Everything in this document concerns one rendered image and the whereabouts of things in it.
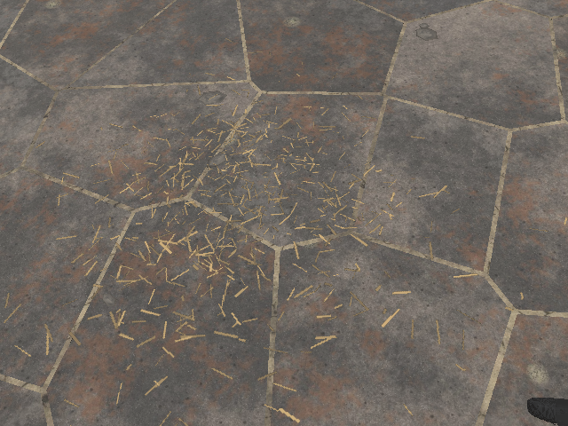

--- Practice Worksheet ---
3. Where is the robot right hand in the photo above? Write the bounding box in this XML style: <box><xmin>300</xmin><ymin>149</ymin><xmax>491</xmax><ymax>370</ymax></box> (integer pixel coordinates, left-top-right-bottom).
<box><xmin>527</xmin><ymin>398</ymin><xmax>568</xmax><ymax>426</ymax></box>

